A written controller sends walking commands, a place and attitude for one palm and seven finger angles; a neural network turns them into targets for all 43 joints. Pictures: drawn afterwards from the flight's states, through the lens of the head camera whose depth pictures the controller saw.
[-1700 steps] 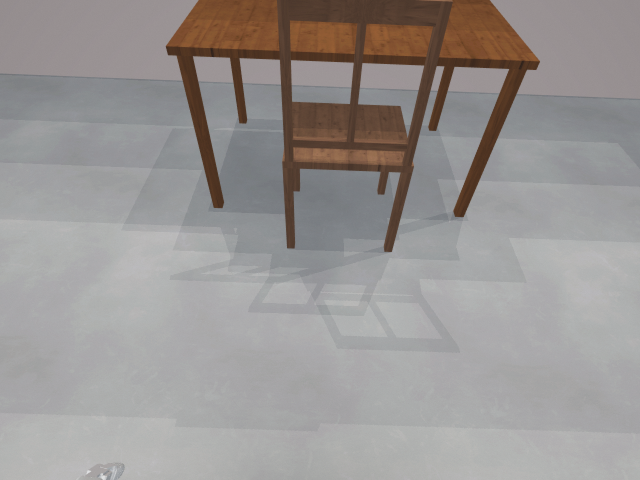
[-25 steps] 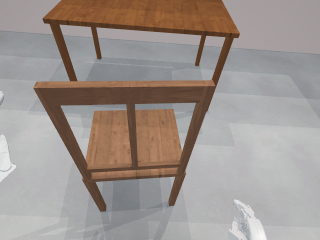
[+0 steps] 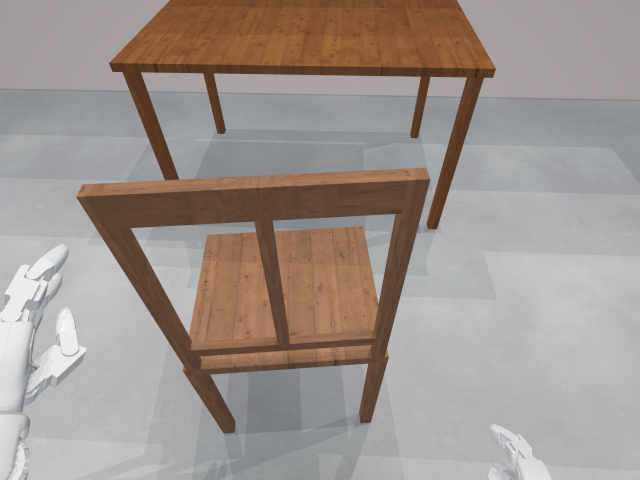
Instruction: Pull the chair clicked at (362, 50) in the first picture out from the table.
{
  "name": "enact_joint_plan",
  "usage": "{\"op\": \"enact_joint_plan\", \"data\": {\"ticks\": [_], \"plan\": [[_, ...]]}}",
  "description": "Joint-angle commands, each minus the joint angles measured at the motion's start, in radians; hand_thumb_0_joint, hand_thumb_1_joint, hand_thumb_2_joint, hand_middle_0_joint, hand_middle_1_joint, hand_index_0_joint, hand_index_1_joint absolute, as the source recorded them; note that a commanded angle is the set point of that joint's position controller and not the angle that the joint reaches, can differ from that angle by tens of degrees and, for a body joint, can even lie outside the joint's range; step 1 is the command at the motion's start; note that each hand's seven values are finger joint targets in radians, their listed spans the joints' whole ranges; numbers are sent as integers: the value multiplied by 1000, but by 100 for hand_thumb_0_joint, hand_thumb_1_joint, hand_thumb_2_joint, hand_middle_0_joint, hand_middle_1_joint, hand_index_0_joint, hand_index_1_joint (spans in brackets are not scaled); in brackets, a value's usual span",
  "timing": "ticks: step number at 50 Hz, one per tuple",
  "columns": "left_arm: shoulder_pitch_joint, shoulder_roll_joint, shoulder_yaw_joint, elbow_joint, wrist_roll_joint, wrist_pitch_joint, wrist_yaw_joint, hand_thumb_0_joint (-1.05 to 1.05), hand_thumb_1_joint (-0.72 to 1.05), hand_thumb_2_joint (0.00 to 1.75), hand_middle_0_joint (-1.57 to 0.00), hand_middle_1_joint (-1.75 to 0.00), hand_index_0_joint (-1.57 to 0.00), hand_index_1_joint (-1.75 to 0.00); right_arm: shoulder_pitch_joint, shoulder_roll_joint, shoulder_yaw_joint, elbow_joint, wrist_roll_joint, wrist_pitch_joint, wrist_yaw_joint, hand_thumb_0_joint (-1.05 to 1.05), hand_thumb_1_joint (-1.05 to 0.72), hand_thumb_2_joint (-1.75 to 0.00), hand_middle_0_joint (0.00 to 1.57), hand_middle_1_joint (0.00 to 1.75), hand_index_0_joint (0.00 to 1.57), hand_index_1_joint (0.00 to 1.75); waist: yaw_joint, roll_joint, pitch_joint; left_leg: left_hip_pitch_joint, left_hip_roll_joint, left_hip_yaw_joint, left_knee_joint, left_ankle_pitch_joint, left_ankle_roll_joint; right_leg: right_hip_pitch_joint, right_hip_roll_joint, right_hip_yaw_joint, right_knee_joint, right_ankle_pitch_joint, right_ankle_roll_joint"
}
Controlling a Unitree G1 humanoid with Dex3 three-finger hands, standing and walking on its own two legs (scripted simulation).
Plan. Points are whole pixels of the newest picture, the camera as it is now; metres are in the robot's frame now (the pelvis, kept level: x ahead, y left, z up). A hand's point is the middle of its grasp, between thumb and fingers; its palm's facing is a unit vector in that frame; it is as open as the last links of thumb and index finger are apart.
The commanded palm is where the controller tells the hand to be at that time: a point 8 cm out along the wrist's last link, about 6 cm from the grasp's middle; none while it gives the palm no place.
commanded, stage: let the arm hang, fingers relaxed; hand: left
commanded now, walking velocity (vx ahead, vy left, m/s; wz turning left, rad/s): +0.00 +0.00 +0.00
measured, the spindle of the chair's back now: (275, 290) +0.42 +0.10 -0.06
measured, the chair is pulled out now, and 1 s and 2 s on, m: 0.63 0.63 0.63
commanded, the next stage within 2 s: look to check the result in 1.04 s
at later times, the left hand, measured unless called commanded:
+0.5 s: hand out of the picture -0.02 +0.19 -0.17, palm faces +0.04 -0.97 -0.24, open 7.2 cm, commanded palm none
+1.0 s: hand out of the picture -0.01 +0.14 -0.17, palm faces +0.06 -0.99 -0.15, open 7.4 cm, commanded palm none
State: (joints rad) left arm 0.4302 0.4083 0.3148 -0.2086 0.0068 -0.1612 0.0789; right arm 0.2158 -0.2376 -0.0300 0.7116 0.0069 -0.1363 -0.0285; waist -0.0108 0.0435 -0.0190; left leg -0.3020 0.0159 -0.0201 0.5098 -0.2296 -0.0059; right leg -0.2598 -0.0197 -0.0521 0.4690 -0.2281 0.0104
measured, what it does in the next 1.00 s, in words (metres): stands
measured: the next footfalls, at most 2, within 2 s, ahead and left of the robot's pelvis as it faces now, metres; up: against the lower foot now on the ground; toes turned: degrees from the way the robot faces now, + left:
none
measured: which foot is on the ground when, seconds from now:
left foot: down 0.00-1.00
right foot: down 0.00-1.00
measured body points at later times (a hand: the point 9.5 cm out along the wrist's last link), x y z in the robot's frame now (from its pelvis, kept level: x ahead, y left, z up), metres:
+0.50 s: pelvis +0.00 -0.01 +0.00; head +0.02 -0.01 +0.45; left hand -0.02 +0.24 -0.15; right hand +0.00 -0.25 -0.15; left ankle +0.02 +0.12 -0.74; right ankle +0.01 -0.13 -0.74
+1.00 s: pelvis +0.00 -0.01 +0.00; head +0.01 -0.01 +0.45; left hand -0.01 +0.20 -0.16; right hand -0.01 -0.22 -0.16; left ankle +0.02 +0.12 -0.74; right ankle +0.01 -0.13 -0.74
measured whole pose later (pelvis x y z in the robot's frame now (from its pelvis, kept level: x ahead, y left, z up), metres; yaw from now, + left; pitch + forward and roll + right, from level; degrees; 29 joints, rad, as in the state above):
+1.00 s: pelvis +0.00 -0.01 +0.00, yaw +1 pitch -1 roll +0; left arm 0.33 0.12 0.00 1.06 0.00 0.01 0.03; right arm 0.34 -0.10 0.00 1.09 -0.01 -0.01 -0.03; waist 0.01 0.00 0.03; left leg -0.24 0.02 -0.04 0.49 -0.23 -0.02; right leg -0.21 -0.02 -0.07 0.48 -0.25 -0.01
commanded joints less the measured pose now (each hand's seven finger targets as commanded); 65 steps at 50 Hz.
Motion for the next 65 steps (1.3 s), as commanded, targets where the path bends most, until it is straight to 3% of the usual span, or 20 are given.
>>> {"op": "enact_joint_plan", "data": {"ticks": [1,2,4,8,10,13,15,20,24,26,34,35,39,40,44,46,53,60,64,65], "plan": [[-44,-138,-240,479,24,160,-76,0,90,90,-20,-30,-20,-30,1,-72,-1,8,-28,57,25,0,-90,-90,20,30,20,30,11,-177,-87,6,85,-115,-8,330,59,49,-76,56,32,194,-39],[-82,-122,-242,535,26,159,-72,0,90,90,-20,-30,-20,-30,12,-80,-3,12,-29,70,24,0,-90,-90,20,30,20,30,7,-253,-100,26,64,-106,10,353,56,70,-90,69,38,252,-61],[-116,-105,-250,654,24,161,-63,0,90,90,-20,-30,-20,-30,21,-93,-2,38,-30,90,18,0,-90,-90,20,30,20,30,4,-261,-127,87,46,-89,15,399,50,96,-112,81,44,339,-81],[-126,-83,-281,886,12,173,-55,0,90,90,-20,-30,-20,-30,3,-88,15,122,-25,109,13,0,-90,-90,20,30,20,30,16,5,-23,82,54,-94,-59,320,47,69,-78,85,3,163,-64],[-105,-77,-290,976,9,171,-55,0,90,90,-20,-30,-20,-30,14,-76,21,159,-20,116,10,0,-90,-90,20,30,20,30,21,59,28,62,50,-93,-80,212,48,62,-70,88,-44,101,-62],[-81,-127,-274,1029,12,169,-48,0,90,90,-20,-30,-20,-30,66,-24,9,190,-28,121,5,0,-90,-90,20,30,20,30,12,144,-7,58,51,-91,-97,89,46,81,-70,72,-62,61,-67],[-93,-127,-285,1061,9,171,-52,0,90,90,-20,-30,-20,-30,78,-25,8,205,-25,126,3,0,-90,-90,20,30,20,30,14,93,49,30,59,-102,-122,21,50,57,-61,65,-87,26,-68],[-83,-122,-298,1139,3,169,-58,0,90,90,-20,-30,-20,-30,132,-35,10,249,-20,123,2,0,-90,-90,20,30,20,30,16,-1,73,21,65,-106,-143,-17,56,42,-68,64,-105,-11,-69],[-60,-123,-304,1182,-1,164,-56,0,90,90,-20,-30,-20,-30,171,-30,16,284,-18,119,1,0,-90,-90,20,30,20,30,13,-59,48,54,59,-89,-119,21,53,37,-84,77,-110,-9,-72],[-54,-125,-306,1199,-2,166,-55,0,90,90,-20,-30,-20,-30,179,-26,18,301,-18,121,-1,0,-90,-90,20,30,20,30,13,-33,81,44,58,-85,-125,12,53,18,-81,78,-114,-25,-74],[-29,-146,-307,1235,-1,165,-48,0,90,90,-20,-30,-20,-30,212,8,21,344,-17,121,-2,0,-90,-90,20,30,20,30,13,-65,112,26,51,-80,-127,-25,55,-7,-81,79,-116,-70,-74],[-29,-147,-309,1237,-1,167,-48,0,90,90,-20,-30,-20,-30,208,13,20,347,-17,124,-3,0,-90,-90,20,30,20,30,18,-60,150,9,49,-76,-132,-44,56,-24,-77,77,-128,-89,-78],[-25,-165,-304,1236,-1,164,-46,0,90,90,-20,-30,-20,-30,223,32,20,353,-19,119,-4,0,-90,-90,20,30,20,30,13,-37,116,21,46,-78,-123,-25,55,-17,-81,77,-111,-76,-77],[-22,-168,-305,1236,-1,165,-45,0,90,90,-20,-30,-20,-30,215,37,19,356,-18,120,-6,0,-90,-90,20,30,20,30,18,-21,143,7,50,-81,-132,-26,57,-20,-72,72,-116,-65,-78],[-19,-186,-301,1235,-1,159,-43,0,90,90,-20,-30,-20,-30,219,46,19,357,-17,112,-9,0,-90,-90,20,30,20,30,17,-32,80,41,54,-79,-113,54,54,17,-79,68,-93,9,-74],[-21,-192,-302,1238,0,163,-43,0,90,90,-20,-30,-20,-30,210,48,19,358,-18,114,-12,0,-90,-90,20,30,20,30,17,16,133,16,57,-83,-128,26,55,-2,-73,68,-100,-5,-75],[-21,-197,-300,1236,0,157,-42,0,90,90,-20,-30,-20,-30,213,49,16,357,-16,113,-13,0,-90,-90,20,30,20,30,13,-40,75,63,57,-77,-107,81,54,21,-80,68,-96,42,-73],[-30,-194,-299,1237,0,164,-43,0,90,90,-20,-30,-20,-30,201,45,16,360,-17,118,-14,0,-90,-90,20,30,20,30,16,-11,145,25,60,-88,-140,4,57,-4,-66,68,-113,-16,-75],[-25,-194,-298,1236,0,159,-43,0,90,90,-20,-30,-20,-30,208,41,17,356,-17,114,-13,0,-90,-90,20,30,20,30,13,-41,86,53,59,-83,-124,46,56,23,-75,71,-102,21,-72],[-30,-192,-299,1235,-1,161,-44,0,90,90,-20,-30,-20,-30,204,40,17,357,-16,115,-14,0,-90,-90,20,30,20,30,15,-25,111,43,60,-84,-134,35,57,16,-69,69,-109,12,-74]]}}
